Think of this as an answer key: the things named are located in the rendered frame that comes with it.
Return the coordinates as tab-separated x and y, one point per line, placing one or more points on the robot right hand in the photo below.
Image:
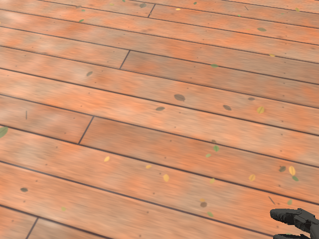
300	218

